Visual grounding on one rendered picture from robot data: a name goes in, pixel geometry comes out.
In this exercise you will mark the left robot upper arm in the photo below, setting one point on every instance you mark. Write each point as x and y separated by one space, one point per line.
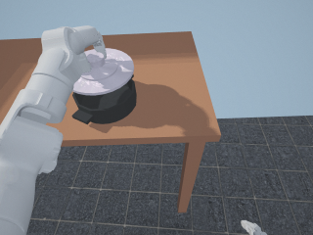
28 148

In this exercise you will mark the lid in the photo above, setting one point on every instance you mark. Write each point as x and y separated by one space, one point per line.
116 72

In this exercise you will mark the right robot hand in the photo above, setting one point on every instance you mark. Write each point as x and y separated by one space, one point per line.
252 228

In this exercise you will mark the knob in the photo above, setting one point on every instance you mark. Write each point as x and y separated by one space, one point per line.
96 60

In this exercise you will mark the left robot hand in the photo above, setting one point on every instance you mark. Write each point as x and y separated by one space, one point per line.
91 37

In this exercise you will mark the table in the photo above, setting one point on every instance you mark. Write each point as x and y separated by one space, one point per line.
173 104

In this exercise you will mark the left robot forearm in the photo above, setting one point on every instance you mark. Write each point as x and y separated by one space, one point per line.
45 96

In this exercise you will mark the pot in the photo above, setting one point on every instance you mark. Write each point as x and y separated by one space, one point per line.
106 108

